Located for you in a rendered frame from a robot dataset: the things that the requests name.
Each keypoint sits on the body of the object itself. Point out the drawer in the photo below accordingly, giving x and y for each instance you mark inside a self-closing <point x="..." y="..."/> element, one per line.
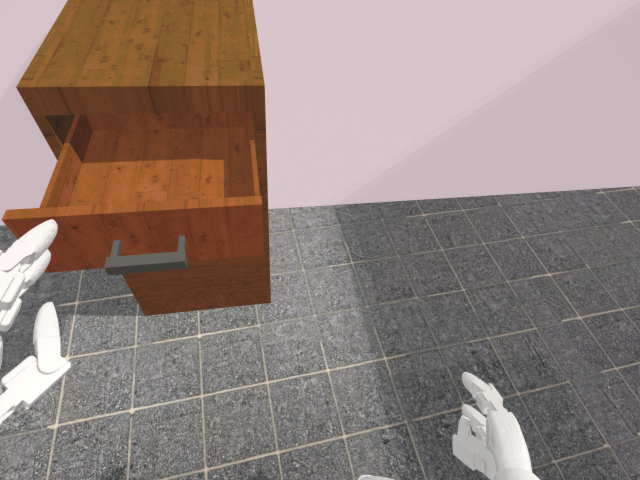
<point x="146" y="179"/>

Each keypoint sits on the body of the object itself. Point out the handle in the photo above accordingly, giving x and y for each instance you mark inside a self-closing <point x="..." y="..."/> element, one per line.
<point x="116" y="264"/>

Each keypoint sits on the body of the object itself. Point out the cabinet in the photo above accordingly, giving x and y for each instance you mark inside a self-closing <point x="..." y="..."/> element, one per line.
<point x="159" y="56"/>

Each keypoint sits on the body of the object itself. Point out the left robot hand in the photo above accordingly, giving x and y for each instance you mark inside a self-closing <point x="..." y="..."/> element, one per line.
<point x="20" y="267"/>

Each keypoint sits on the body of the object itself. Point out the right robot hand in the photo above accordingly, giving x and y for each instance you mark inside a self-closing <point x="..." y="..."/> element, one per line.
<point x="499" y="442"/>

